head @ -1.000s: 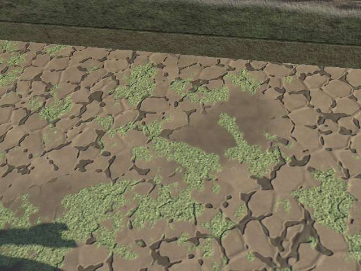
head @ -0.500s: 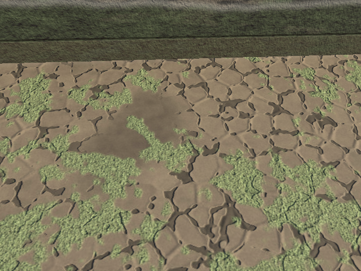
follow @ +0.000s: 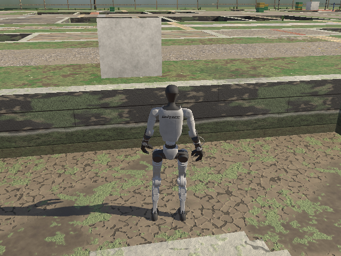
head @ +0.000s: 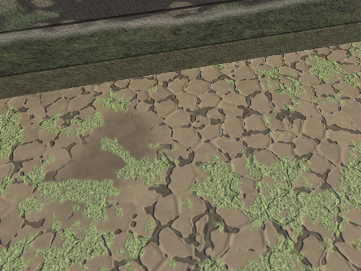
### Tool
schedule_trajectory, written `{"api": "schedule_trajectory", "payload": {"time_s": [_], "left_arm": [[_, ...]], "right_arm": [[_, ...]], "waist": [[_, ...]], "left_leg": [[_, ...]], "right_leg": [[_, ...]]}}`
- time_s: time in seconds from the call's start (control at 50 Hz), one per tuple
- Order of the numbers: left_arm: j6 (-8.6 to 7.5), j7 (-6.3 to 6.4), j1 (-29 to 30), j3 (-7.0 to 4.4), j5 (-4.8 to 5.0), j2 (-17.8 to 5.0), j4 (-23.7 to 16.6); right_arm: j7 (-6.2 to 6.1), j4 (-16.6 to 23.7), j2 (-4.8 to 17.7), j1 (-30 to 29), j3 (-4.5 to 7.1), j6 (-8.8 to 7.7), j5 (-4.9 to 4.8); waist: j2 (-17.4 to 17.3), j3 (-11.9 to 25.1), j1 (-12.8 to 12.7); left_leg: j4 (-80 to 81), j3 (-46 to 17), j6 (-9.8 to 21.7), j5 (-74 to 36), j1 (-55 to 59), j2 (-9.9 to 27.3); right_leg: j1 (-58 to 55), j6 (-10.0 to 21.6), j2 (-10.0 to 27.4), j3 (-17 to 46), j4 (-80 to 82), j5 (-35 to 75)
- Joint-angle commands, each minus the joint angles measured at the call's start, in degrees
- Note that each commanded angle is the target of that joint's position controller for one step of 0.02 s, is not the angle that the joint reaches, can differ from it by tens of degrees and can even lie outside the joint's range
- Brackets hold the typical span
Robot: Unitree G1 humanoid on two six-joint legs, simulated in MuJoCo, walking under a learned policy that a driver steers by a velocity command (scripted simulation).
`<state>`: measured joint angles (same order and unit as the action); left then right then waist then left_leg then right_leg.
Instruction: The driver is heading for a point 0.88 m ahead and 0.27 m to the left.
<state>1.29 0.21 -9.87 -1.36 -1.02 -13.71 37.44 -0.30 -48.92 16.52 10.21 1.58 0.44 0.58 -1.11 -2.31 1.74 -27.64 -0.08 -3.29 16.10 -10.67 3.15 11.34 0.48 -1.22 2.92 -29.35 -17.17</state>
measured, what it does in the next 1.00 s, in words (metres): walks ahead, turning left: left foot, then right foot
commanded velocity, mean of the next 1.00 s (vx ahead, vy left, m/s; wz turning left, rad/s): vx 0.20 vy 0.00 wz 0.40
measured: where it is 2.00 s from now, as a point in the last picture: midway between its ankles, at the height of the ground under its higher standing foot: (130, 255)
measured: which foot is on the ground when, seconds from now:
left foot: down 0.00-0.20, up 0.22-0.42, down 0.44-0.92, up 0.94-1.00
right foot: down 0.00-0.44, up 0.46-0.90, down 0.92-1.00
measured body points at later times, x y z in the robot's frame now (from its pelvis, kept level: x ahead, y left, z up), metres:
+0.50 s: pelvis +0.02 +0.07 -0.01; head +0.04 +0.10 +0.44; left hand +0.09 +0.37 -0.13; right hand +0.17 -0.21 -0.11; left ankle -0.01 +0.14 -0.74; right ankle -0.02 -0.11 -0.70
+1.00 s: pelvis +0.23 +0.14 -0.02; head +0.27 +0.18 +0.43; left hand +0.34 +0.46 -0.09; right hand +0.39 -0.10 -0.13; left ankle +0.02 +0.16 -0.65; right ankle +0.38 +0.11 -0.74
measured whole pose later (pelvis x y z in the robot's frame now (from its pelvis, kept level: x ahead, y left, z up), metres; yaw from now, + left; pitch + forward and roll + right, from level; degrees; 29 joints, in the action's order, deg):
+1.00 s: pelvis +0.23 +0.14 -0.02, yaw +30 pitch +3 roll -2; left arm -5.3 -1.0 0.6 -2.5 -1.0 -15.0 36.6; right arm -2.1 -43.8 16.7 20.4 3.1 0.5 -0.9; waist 0.0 -4.3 4.3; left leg -65.9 -11.5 -1.4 34.7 -14.7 -7.3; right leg 27.1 2.6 -4.0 -0.9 -28.4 -4.2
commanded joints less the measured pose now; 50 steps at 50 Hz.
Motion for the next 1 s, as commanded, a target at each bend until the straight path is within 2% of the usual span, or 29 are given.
{"api": "schedule_trajectory", "payload": {"time_s": [0.02,0.08,0.12,0.22,0.26,0.3,0.34,0.36,0.4,0.42,0.44,0.46,0.48,0.5,0.52,0.54,0.56,0.6,0.64,0.74,0.82,0.86,0.88,0.9,0.92,0.94,0.96,0.98,1.0], "left_arm": [[-1.12,0.12,0.3,-1.90,-0.01,-7.6,-3.0],[-1.26,0.26,0.6,-1.79,-0.31,-7.2,-2.5],[-1.13,0.74,0.3,-2.49,-0.16,-9.0,-2.2],[-0.24,2.07,-1.6,-4.12,0.48,-11.8,-1.6],[-0.53,2.39,-2.9,-4.54,0.54,-12.2,-1.9],[-2.00,2.11,-3.5,-4.75,1.23,-12.5,-1.0],[-3.09,1.84,-0.7,-4.89,2.52,-12.4,-0.9],[-3.18,1.54,0.9,-5.09,2.64,-12.9,-1.1],[-2.89,0.76,4.2,-5.23,2.81,-13.3,-1.5],[-2.79,0.56,4.4,-4.97,2.63,-12.2,-1.3],[-2.99,0.37,3.5,-4.13,1.90,-9.4,-1.3],[-3.42,0.10,4.4,-2.72,0.08,-5.0,-3.4],[-4.98,0.22,5.8,-2.68,1.89,-5.7,-6.5],[-6.24,0.02,7.2,-3.58,4.23,-9.6,-6.2],[-7.07,-0.20,6.7,-4.07,4.09,-11.4,-5.5],[-7.45,0.00,5.7,-4.25,2.49,-11.2,-3.9],[-7.66,-0.03,5.3,-4.59,1.11,-11.5,-3.3],[-7.60,-0.88,5.7,-4.61,0.79,-10.3,-2.8],[-7.34,-1.24,7.5,-4.20,0.98,-8.4,-3.2],[-7.46,-1.91,17.2,-2.94,1.08,-4.8,-6.0],[-7.71,-3.03,19.9,-3.05,1.45,-5.5,-6.9],[-8.05,-2.76,17.3,-3.77,1.38,-7.5,-6.3],[-8.24,-2.25,12.8,-4.41,1.10,-9.0,-5.1],[-8.52,-1.62,6.0,-4.89,0.58,-10.4,-3.7],[-8.62,-0.85,-2.9,-5.03,-0.77,-12.7,-2.6],[-7.90,-0.66,-4.4,-4.54,-1.75,-14.0,-2.1],[-7.29,-0.98,-4.5,-4.32,-0.55,-11.5,-1.9],[-6.56,-0.59,0.6,-3.50,0.39,-7.8,-3.8],[-5.97,-0.58,3.4,-2.49,0.92,-5.3,-3.2]], "right_arm": [[-0.48,2.2,6.0,-0.4,1.36,-0.36,-0.02],[-0.54,0.8,6.1,0.1,1.29,-0.20,-0.41],[-0.71,1.1,7.5,-1.2,1.63,-0.12,-0.90],[-0.97,2.7,7.7,-1.1,2.29,0.50,-1.58],[-0.43,3.7,6.9,-1.4,2.42,0.87,-1.91],[0.52,6.1,6.4,-4.7,2.49,0.72,-2.96],[1.29,6.3,6.2,-4.2,2.37,0.23,-2.65],[1.79,5.7,5.9,-2.6,2.26,-0.11,-2.50],[2.54,3.0,5.4,4.3,2.58,-0.58,-2.62],[2.62,0.5,5.5,9.8,3.02,-0.69,-2.51],[2.43,-1.7,7.6,15.7,4.12,-0.83,-2.50],[1.57,-1.2,14.6,20.2,5.71,-1.52,-2.38],[2.59,2.7,17.3,17.3,5.21,-3.51,-0.96],[2.89,3.8,13.9,13.7,4.48,-4.76,-0.77],[2.72,4.3,10.8,11.3,3.60,-5.37,-1.37],[2.39,4.9,9.8,9.6,3.17,-5.39,-1.64],[1.92,5.4,9.5,8.8,2.99,-5.18,-1.45],[0.90,5.5,8.1,11.2,2.48,-4.83,-1.27],[0.01,5.1,7.9,14.0,2.49,-4.59,-1.49],[-2.13,4.1,8.1,16.4,2.83,-3.09,-1.48],[-3.18,3.7,8.5,18.5,3.64,-1.32,-2.14],[-3.51,5.2,8.8,15.6,4.06,-0.97,-1.99],[-3.46,6.4,8.6,13.5,4.15,-1.03,-1.75],[-3.06,7.9,8.5,10.5,4.11,-1.21,-1.90],[-2.44,10.3,6.3,8.0,3.26,-1.53,-1.02],[-2.05,9.5,-0.7,19.4,1.77,-1.45,0.52],[-1.44,7.8,6.7,26.4,2.69,-1.23,-1.28],[-1.49,7.7,10.5,20.3,3.88,-0.38,-2.03],[-1.81,8.7,10.8,14.5,3.87,0.31,-1.67]], "waist": [[5.9,2.7,-0.7],[4.2,2.2,-0.9],[3.7,1.8,-1.5],[8.1,2.3,-1.9],[11.6,3.4,-3.8],[9.7,-1.1,-4.0],[8.6,-2.2,-2.8],[8.0,-1.2,-1.9],[6.9,1.5,1.9],[5.7,2.7,3.8],[-0.2,3.3,5.4],[-17.1,2.8,5.7],[-15.5,4.6,4.0],[-7.7,-0.2,3.2],[-5.0,-3.0,1.7],[-2.4,-3.4,0.8],[-2.7,-2.9,0.2],[-4.3,-0.9,0.5],[-3.2,0.1,0.7],[-5.3,-2.0,2.5],[-6.5,0.0,2.8],[-6.9,1.4,0.5],[-7.9,4.2,-1.5],[-7.8,8.6,-5.3],[-4.6,17.9,-9.0],[13.7,26.1,-2.3],[15.1,32.3,-1.5],[8.2,23.7,-2.5],[3.8,15.6,-2.9]], "left_leg": [[1.6,0.0,0.2,-8.7,0.3,0.1],[2.3,-0.7,0.3,-9.6,-0.4,0.4],[0.6,-1.0,0.7,-10.5,-3.1,-0.1],[-10.1,0.1,0.9,-2.6,-9.6,-1.9],[-23.8,0.7,2.2,14.8,-15.5,-1.4],[-28.2,-2.7,4.5,17.6,-23.4,2.5],[-22.2,-2.3,5.7,14.3,-22.1,3.5],[-18.4,-0.4,6.2,12.5,-17.1,2.9],[-9.0,5.7,6.6,3.2,-2.8,-1.1],[-5.7,8.6,6.4,0.0,5.0,-4.3],[-2.4,6.4,7.5,1.5,12.2,-5.4],[7.0,-18.9,13.3,3.3,17.8,8.8],[18.6,-46.8,23.9,17.7,16.4,18.5],[20.7,-45.6,24.3,21.8,14.8,19.8],[19.5,-39.4,21.8,18.6,13.8,17.4],[17.7,-32.9,19.3,10.9,12.9,14.5],[17.1,-27.4,17.4,2.2,12.2,11.8],[16.8,-20.8,15.6,-11.3,13.1,8.6],[16.3,-17.2,15.0,-20.7,14.0,7.1],[13.0,-12.2,10.0,-33.6,6.7,2.6],[7.6,-15.8,7.9,-37.3,7.5,3.0],[3.4,-18.4,7.4,-41.8,8.3,3.4],[-0.9,-19.2,7.0,-47.1,9.1,2.6],[-8.5,-18.6,5.8,-49.5,8.7,0.6],[-22.2,-18.4,4.6,-37.2,0.9,-1.9],[-41.8,-14.8,1.3,25.2,-15.4,-12.7],[-52.7,-16.2,0.5,26.0,-19.7,-10.6],[-54.7,-13.9,-0.8,21.0,-22.1,-7.2],[-52.0,-10.5,-1.4,17.1,-22.9,-5.7]], "right_leg": [[-0.2,3.1,6.2,6.6,6.5,14.8],[-0.9,2.4,5.4,4.9,6.3,12.7],[-2.2,2.6,5.5,4.3,6.0,12.9],[-3.0,8.3,13.2,7.9,8.3,16.1],[-3.7,12.8,19.4,14.0,13.2,0.6],[-3.9,13.7,23.4,18.2,18.5,-14.5],[-4.8,10.9,21.2,13.3,18.9,-13.2],[-3.2,9.6,19.4,9.3,18.4,-10.5],[3.0,7.3,15.2,0.8,13.9,-7.7],[7.2,6.0,13.1,-3.0,8.1,-8.2],[12.3,3.7,9.7,-7.8,-4.4,-6.9],[26.3,-1.7,4.0,-11.4,-30.4,-17.0],[37.0,-1.6,-1.7,-0.7,-38.5,-19.0],[40.6,-0.1,2.2,2.6,-40.8,-14.7],[40.9,1.3,4.3,2.5,-38.4,-8.1],[38.9,1.4,5.9,2.2,-35.8,-2.9],[36.3,1.1,6.4,1.9,-31.7,1.0],[32.8,0.0,5.2,0.4,-27.1,6.9],[32.7,-1.3,3.7,-0.6,-22.4,11.4],[25.5,-2.8,-1.0,-3.4,-5.9,21.1],[19.7,-1.0,-3.5,-2.9,0.7,22.7],[15.2,0.2,-3.9,-2.0,2.8,19.7],[10.3,1.2,-4.1,-2.1,3.5,18.7],[1.4,2.9,-2.3,-1.7,7.5,24.3],[-16.2,7.3,7.0,5.5,4.0,36.6],[-34.5,17.0,24.6,23.4,-2.7,66.9],[-34.4,22.2,29.4,36.2,1.2,52.3],[-26.2,19.9,24.9,28.6,4.3,41.2],[-17.2,17.1,20.0,20.8,6.3,36.1]]}}
Keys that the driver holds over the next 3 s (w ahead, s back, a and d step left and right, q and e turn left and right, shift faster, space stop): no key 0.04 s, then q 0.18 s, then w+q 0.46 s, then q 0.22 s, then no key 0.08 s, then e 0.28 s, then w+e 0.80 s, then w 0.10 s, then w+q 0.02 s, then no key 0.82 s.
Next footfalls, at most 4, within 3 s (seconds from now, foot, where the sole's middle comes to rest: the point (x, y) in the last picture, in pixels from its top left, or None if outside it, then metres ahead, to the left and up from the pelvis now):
0.44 left None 0.03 0.15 -0.77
0.92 right None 0.41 0.13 -0.77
1.24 left None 0.27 0.33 -0.77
1.68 right None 0.47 0.10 -0.77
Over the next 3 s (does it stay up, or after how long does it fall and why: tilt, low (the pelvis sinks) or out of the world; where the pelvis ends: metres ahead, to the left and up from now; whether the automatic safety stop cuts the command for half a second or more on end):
stays up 0.82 0.16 0.00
